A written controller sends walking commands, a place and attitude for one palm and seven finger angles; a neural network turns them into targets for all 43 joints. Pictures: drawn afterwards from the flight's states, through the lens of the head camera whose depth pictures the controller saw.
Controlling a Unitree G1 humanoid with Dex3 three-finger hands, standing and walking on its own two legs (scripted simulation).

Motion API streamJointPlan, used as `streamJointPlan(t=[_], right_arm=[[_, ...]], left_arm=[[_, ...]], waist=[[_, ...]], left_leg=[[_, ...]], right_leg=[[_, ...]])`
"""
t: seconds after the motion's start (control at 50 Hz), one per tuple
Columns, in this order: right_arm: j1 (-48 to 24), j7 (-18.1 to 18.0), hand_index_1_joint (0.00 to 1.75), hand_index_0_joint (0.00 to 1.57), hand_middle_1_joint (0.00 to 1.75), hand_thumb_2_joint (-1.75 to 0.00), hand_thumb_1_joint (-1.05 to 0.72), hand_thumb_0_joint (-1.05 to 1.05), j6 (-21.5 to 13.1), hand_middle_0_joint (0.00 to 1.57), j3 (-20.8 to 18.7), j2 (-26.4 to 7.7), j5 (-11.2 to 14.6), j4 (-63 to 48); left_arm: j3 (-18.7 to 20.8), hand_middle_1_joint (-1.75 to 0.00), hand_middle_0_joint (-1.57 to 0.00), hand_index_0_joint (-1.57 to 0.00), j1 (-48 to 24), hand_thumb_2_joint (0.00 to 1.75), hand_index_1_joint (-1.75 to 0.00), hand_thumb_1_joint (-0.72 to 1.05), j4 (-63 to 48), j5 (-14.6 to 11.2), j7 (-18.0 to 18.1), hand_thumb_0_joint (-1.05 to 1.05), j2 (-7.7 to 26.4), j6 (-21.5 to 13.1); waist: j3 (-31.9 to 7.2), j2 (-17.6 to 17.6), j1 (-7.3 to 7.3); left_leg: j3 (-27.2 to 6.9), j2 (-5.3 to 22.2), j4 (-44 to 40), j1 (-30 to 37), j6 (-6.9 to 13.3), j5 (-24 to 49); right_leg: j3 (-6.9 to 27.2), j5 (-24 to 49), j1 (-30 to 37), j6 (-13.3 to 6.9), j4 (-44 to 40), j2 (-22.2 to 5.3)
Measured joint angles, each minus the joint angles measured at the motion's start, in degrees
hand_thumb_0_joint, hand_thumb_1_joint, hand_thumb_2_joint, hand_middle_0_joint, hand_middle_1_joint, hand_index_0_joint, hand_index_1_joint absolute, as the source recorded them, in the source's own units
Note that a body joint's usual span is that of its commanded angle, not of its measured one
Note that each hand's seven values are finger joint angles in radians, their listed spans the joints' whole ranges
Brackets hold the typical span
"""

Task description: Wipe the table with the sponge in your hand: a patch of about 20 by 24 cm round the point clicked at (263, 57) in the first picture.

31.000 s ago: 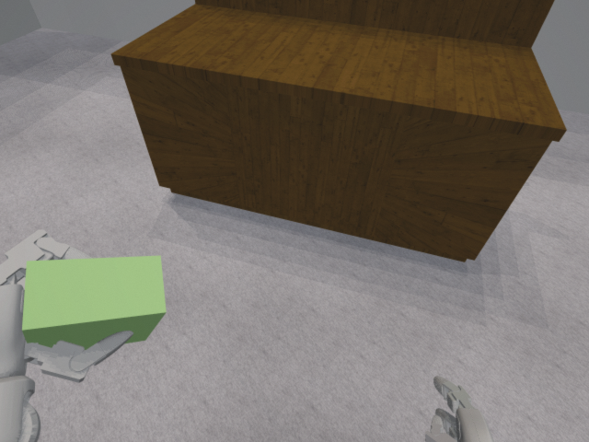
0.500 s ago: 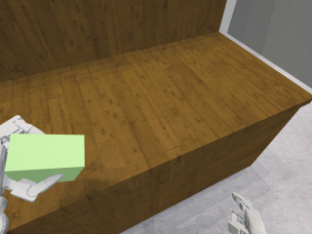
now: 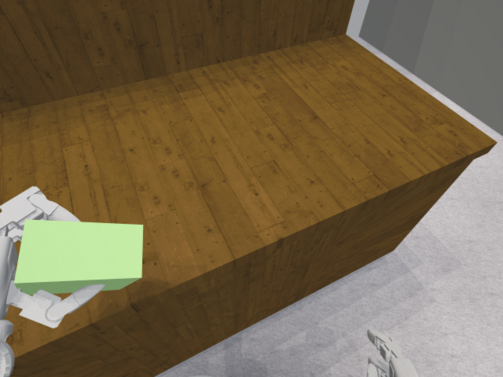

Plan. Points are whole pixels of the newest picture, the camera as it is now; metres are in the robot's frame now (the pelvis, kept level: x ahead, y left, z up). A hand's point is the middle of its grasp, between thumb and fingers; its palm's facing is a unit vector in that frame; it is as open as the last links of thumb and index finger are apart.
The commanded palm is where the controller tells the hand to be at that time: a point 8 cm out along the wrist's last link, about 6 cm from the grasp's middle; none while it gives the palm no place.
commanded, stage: come to a stop and stand still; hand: left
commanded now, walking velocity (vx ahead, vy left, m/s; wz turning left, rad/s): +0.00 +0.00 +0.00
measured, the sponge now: (97, 260) +0.22 +0.21 +0.13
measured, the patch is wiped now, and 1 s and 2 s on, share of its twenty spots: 0.00 0.00 0.00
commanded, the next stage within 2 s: look again from close up in 1.32 s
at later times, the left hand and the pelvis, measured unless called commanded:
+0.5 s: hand out of the picture +0.23 +0.32 +0.16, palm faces +0.41 -0.83 -0.37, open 9.8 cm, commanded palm +0.17 +0.34 +0.18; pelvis +0.01 +0.06 +0.00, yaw +1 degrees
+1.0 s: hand out of the picture +0.21 +0.35 +0.17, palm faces +0.40 -0.84 -0.35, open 9.8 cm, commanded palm +0.15 +0.39 +0.18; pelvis +0.00 +0.10 +0.00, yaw +3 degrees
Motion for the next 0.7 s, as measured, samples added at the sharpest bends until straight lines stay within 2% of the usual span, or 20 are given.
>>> streamJointPlan(t=[0.04,0.06,0.1,0.16,0.22,0.34,0.48,0.56,0.64,0.68,0.7], right_arm=[[0.4,-0.6,0.3,0.2,0.3,-0.9,-0.9,0.02,-0.6,0.2,0.1,-0.6,-0.1,0.1],[0.0,-0.8,0.3,0.2,0.3,-0.9,-0.9,0.02,-0.5,0.2,0.0,-0.6,0.1,0.6],[-0.8,-0.9,0.3,0.2,0.3,-0.9,-0.9,0.02,0.3,0.2,0.1,-0.7,0.3,1.1],[-1.7,-0.9,0.3,0.2,0.3,-0.9,-0.9,0.02,0.7,0.2,0.4,-1.3,0.3,0.2],[-2.9,-0.8,0.3,0.2,0.3,-0.9,-0.9,0.02,0.6,0.2,0.6,-1.5,0.3,-1.0],[-4.3,-1.2,0.3,0.2,0.3,-0.9,-0.9,0.02,0.5,0.2,1.5,-0.8,0.0,-2.5],[-4.5,-1.5,0.3,0.2,0.3,-0.9,-0.9,0.01,0.3,0.21,2.5,-0.1,-0.3,-3.0],[-4.4,-1.4,0.3,0.2,0.3,-0.9,-0.9,0.01,0.6,0.21,2.7,0.3,-0.6,-3.1],[-4.1,-1.1,0.3,0.2,0.3,-0.9,-0.9,0.01,1.1,0.21,2.5,0.8,-0.9,-3.3],[-3.8,-0.8,0.3,0.2,0.3,-0.9,-0.9,0.01,1.3,0.21,2.0,0.7,-1.0,-3.6],[-3.6,-0.6,0.3,0.2,0.3,-0.9,-0.9,0.01,1.3,0.21,1.7,0.5,-0.9,-3.8]], left_arm=[[0.4,-1.36,-0.77,-0.77,-1.5,1.06,-1.36,-0.48,0.9,0.2,0.9,-0.01,0.2,0.0],[0.8,-1.36,-0.77,-0.77,-3.3,1.06,-1.36,-0.48,1.9,0.2,1.1,-0.01,0.4,0.0],[1.4,-1.36,-0.77,-0.77,-6.0,1.06,-1.36,-0.48,4.1,0.0,1.4,-0.01,-0.1,0.4],[1.4,-1.36,-0.77,-0.77,-7.6,1.06,-1.36,-0.48,5.3,0.5,1.8,-0.01,-1.8,1.3],[0.1,-1.36,-0.77,-0.76,-7.0,1.06,-1.36,-0.48,4.8,1.1,1.7,-0.01,-2.7,1.6],[-1.7,-1.36,-0.77,-0.76,-5.2,1.06,-1.36,-0.48,4.8,1.2,0.9,-0.01,-2.1,1.6],[-1.5,-1.36,-0.77,-0.76,-7.0,1.06,-1.36,-0.48,5.2,1.1,1.1,-0.01,-1.8,2.3],[-1.5,-1.36,-0.77,-0.76,-7.1,1.06,-1.36,-0.48,3.5,1.1,1.1,-0.01,-1.5,2.4],[-1.0,-1.36,-0.77,-0.76,-6.0,1.06,-1.36,-0.48,1.5,0.8,0.8,-0.01,-0.2,2.7],[-0.8,-1.36,-0.77,-0.76,-5.4,1.06,-1.36,-0.48,0.8,0.5,0.5,-0.01,0.3,3.0],[-0.7,-1.36,-0.77,-0.76,-5.1,1.06,-1.36,-0.48,0.4,0.3,0.4,-0.01,0.6,3.1]], waist=[[-0.4,1.5,0.39],[0.0,1.3,0.72],[-0.3,1.1,1.44],[-1.5,1.6,1.58],[-2.5,2.1,1.52],[-4.2,2.2,1.89],[-3.7,1.2,2.72],[-2.9,0.7,2.41],[-2.2,0.4,1.52],[-1.7,0.8,0.92],[-1.4,1.3,0.61]], left_leg=[[-0.9,0.8,-6.5,2.5,1.1,5.9],[-1.0,0.7,-6.4,2.8,1.5,7.4],[-0.9,0.4,-6.3,3.3,1.8,6.8],[-0.9,-0.1,-7.2,3.8,2.4,6.4],[-0.8,-0.6,-7.8,3.8,2.9,6.6],[-0.6,-1.5,-9.1,4.1,3.9,6.9],[-0.4,-3.3,-11.6,5.5,4.9,7.4],[-0.4,-4.6,-13.0,6.3,5.3,7.8],[-0.7,-5.5,-13.7,6.7,4.9,8.0],[-1.5,-5.7,-13.0,6.4,3.1,7.9],[-2.0,-5.6,-11.6,5.6,1.5,7.6]], right_leg=[[-1.0,0.0,0.2,0.9,-0.1,1.2],[-1.1,-0.2,0.6,1.5,0.1,1.1],[-0.9,-0.3,1.4,2.9,-0.4,0.7],[-0.7,0.2,1.9,4.2,-1.5,0.2],[-0.6,0.5,2.1,4.0,-2.2,-0.2],[-0.3,0.9,2.3,3.3,-3.4,-1.0],[0.0,-0.1,2.5,4.1,-2.8,-2.7],[0.1,-1.2,2.2,4.8,-1.6,-3.9],[-0.2,-2.2,2.2,5.3,-1.0,-4.8],[-0.9,-2.1,2.8,5.4,-1.8,-5.2],[-1.6,-1.7,3.3,5.4,-2.7,-5.2]])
